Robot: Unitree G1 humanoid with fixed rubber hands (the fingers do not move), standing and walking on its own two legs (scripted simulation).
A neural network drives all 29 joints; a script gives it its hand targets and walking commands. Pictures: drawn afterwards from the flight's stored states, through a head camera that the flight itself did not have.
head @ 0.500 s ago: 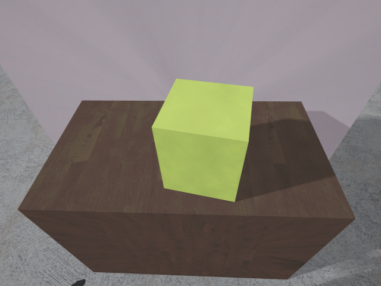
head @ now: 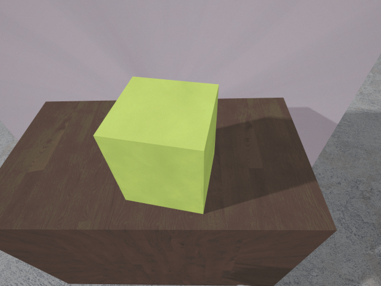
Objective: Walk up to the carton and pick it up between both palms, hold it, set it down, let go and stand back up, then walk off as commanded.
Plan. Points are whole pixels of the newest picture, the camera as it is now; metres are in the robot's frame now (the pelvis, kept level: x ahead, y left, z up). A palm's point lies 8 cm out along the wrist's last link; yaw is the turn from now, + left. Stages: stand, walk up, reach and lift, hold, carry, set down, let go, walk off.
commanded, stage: walk up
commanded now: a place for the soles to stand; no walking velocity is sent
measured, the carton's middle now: (168, 146) +0.44 +0.08 +0.04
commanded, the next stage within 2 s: none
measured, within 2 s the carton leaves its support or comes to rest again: neither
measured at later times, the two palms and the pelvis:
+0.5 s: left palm out of the picture +0.13 +0.37 -0.11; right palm (334, 268) +0.19 -0.29 -0.11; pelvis +0.03 +0.02 -0.02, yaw +4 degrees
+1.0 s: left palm out of the picture +0.09 +0.42 -0.11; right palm out of the picture +0.14 -0.24 -0.11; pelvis -0.01 +0.07 -0.02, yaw +2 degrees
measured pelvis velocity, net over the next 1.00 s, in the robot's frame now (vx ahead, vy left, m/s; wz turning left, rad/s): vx -0.01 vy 0.07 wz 0.03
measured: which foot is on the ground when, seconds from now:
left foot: up 0.00-0.24, down 0.26-1.00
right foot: down 0.00-1.00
